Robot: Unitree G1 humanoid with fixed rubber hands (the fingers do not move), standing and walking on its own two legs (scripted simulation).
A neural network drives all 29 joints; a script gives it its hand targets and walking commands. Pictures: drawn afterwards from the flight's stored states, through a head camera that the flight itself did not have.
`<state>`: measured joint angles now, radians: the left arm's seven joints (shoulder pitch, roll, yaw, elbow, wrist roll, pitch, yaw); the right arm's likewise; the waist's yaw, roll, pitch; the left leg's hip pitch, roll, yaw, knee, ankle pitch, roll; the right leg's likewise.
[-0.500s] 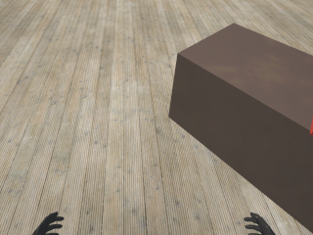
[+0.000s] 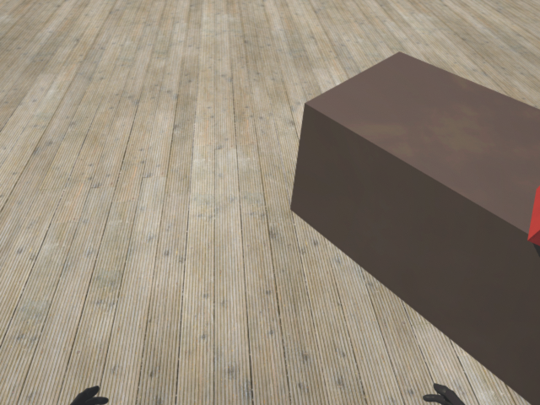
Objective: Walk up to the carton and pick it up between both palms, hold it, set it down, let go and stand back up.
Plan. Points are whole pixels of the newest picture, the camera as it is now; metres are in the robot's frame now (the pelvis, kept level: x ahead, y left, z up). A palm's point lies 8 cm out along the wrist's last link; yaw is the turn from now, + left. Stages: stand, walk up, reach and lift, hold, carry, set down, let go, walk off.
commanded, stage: stand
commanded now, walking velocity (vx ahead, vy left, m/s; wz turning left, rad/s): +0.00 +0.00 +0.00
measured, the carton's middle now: out of the picture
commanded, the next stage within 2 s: walk up in 0.90 s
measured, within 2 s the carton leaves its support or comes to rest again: neither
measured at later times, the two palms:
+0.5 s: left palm out of the picture +0.09 +0.30 -0.10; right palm out of the picture +0.08 -0.30 -0.10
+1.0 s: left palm out of the picture +0.09 +0.30 -0.10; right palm out of the picture +0.09 -0.30 -0.10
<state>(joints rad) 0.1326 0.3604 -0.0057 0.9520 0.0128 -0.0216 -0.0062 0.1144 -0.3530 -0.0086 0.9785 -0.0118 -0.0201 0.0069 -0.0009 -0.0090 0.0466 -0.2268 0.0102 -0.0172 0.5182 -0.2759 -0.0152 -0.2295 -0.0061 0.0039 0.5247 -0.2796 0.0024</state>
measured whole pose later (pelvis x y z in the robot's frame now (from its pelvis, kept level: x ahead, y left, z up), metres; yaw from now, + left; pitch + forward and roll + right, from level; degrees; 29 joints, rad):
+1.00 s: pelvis +0.01 +0.00 +0.01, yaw -1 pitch -1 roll +0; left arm 0.10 0.36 0.00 1.09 0.01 -0.02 0.00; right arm 0.08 -0.36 -0.02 1.11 -0.01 -0.01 0.00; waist 0.00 0.00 0.05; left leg -0.12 0.02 -0.01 0.34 -0.19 -0.02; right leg -0.12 0.00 0.02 0.34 -0.19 0.01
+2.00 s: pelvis +0.14 -0.21 +0.01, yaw -34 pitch -1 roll -1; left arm 0.23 0.48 0.09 0.75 0.02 0.06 -0.11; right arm 0.41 -0.43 -0.11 0.85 -0.03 -0.10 -0.04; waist -0.04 -0.09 0.09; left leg -0.07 0.11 0.18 0.41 -0.31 -0.02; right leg -0.51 -0.04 0.11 0.93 -0.21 0.02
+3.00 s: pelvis +0.15 -0.40 -0.02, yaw -51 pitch -2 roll +0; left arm 0.31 0.38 0.04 0.82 0.02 -0.03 0.04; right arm 0.21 -0.43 -0.07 0.78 -0.02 0.07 0.02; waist -0.01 0.07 0.08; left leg -0.52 0.00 -0.09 1.01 -0.42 0.02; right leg -0.29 0.00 0.05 0.72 -0.40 0.00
